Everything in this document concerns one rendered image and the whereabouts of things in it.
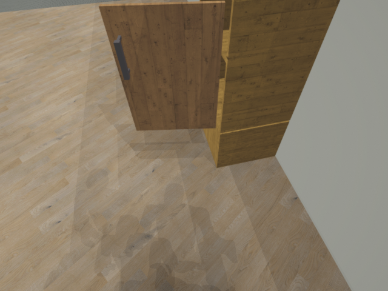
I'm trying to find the handle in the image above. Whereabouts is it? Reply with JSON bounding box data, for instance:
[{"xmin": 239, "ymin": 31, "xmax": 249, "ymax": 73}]
[{"xmin": 114, "ymin": 35, "xmax": 130, "ymax": 80}]

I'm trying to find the cupboard door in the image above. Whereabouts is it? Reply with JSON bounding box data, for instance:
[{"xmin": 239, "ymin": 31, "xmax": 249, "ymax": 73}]
[{"xmin": 99, "ymin": 1, "xmax": 226, "ymax": 131}]

